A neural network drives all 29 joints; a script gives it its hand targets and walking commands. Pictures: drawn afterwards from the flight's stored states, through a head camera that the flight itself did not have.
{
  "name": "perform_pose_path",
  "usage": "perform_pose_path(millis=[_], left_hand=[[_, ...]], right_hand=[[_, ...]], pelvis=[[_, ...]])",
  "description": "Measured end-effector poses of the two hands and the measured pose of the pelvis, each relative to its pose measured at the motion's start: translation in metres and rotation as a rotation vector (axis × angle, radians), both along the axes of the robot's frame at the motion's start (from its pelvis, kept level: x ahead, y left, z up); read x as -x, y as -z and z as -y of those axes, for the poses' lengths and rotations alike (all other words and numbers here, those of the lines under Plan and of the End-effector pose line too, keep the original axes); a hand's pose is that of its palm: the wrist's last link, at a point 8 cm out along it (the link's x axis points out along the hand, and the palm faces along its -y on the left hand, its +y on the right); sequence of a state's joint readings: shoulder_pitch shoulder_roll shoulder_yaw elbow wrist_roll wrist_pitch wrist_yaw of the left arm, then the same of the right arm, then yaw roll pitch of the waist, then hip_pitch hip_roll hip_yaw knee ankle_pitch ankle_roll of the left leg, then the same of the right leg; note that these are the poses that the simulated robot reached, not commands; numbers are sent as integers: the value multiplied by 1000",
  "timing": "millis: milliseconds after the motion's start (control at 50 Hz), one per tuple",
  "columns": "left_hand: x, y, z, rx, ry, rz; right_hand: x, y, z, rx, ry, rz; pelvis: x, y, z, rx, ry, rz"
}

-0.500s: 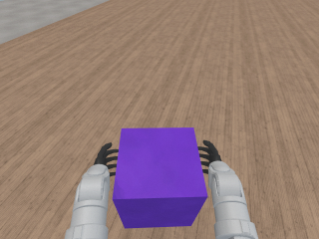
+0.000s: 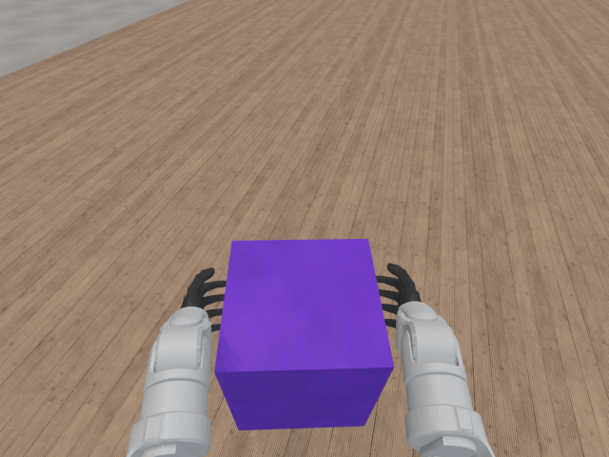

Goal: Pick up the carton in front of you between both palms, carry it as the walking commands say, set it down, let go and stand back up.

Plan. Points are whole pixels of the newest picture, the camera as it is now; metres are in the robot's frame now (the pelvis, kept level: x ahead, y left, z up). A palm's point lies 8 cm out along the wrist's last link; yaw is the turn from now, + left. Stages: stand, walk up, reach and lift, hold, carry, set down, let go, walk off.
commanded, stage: set down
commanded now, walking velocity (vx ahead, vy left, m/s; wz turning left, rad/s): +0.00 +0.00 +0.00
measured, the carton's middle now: (301, 337) +0.31 +0.00 -0.05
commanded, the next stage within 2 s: none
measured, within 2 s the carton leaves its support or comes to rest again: neither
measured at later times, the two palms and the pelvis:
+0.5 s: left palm (227, 352) +0.35 +0.13 -0.15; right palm (387, 355) +0.33 -0.16 -0.15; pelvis -0.04 +0.03 -0.07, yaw -1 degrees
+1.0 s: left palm (242, 357) +0.41 +0.12 -0.29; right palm (376, 371) +0.37 -0.17 -0.29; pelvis -0.06 +0.01 -0.21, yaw +0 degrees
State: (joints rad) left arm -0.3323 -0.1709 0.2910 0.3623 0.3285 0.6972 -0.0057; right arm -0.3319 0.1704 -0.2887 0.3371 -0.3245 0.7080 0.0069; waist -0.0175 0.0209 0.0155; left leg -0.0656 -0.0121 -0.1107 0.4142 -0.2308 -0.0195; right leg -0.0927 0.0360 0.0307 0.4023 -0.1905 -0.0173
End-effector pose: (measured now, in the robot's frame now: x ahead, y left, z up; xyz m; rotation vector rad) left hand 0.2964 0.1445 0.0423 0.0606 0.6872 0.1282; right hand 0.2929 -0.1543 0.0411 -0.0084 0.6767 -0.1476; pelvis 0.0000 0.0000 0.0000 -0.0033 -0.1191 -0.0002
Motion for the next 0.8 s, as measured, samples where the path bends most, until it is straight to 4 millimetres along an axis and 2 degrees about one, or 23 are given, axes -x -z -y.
perform_pose_path(millis=[80, 160, 240, 340, 420, 500, 660, 800], left_hand=[[-14, 12, 1, 2, -3, -18], [-29, 33, 5, 5, 7, -30], [-39, 68, 8, -4, 31, -36], [-44, 123, 10, 0, 43, -30], [-47, 166, 10, 16, 40, -16], [-56, 196, 12, 39, 35, 13], [-81, 231, 16, 61, 36, 36], [-97, 266, 18, 44, 63, 4]], right_hand=[[-10, 12, -1, -6, 33, -17], [-20, 33, 2, -1, 56, -29], [-27, 67, 5, 15, 64, -36], [-29, 121, 7, 18, 74, -30], [-31, 162, 7, 7, 86, -14], [-38, 191, 9, -9, 104, 17], [-58, 226, 13, -34, 136, 42], [-66, 264, 14, -31, 152, 9]], pelvis=[[1, 3, -6, 2, 4, -29], [4, 8, -12, 3, 10, -94], [11, 16, -18, -1, 20, -201], [21, 31, -23, -9, 25, -363], [29, 49, -26, -12, 21, -495], [36, 72, -26, -13, 19, -608], [48, 117, -22, -17, 19, -740], [55, 153, -17, -20, 16, -817]])
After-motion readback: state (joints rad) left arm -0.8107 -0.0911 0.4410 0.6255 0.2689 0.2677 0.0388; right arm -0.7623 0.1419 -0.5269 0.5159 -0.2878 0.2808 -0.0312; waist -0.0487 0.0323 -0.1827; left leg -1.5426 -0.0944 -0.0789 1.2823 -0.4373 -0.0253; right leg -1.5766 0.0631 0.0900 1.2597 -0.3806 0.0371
